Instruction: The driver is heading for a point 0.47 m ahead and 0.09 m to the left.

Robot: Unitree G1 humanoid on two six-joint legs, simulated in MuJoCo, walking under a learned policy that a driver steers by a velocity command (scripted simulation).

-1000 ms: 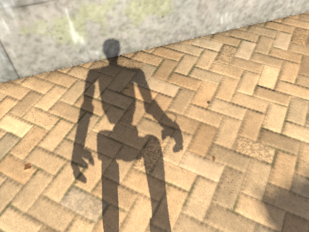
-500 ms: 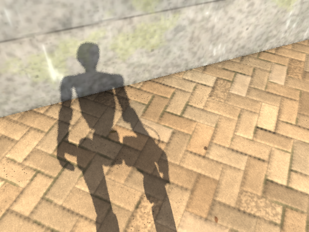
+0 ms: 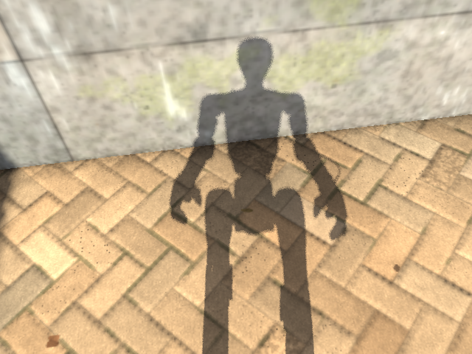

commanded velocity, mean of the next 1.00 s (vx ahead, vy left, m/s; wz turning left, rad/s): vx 0.01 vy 0.00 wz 0.31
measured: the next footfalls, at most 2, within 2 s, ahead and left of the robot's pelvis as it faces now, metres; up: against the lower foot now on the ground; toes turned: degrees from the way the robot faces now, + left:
left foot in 0.20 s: +0.02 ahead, +0.12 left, +0.00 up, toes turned +12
right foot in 0.66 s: +0.05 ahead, -0.07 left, +0.00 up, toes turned +17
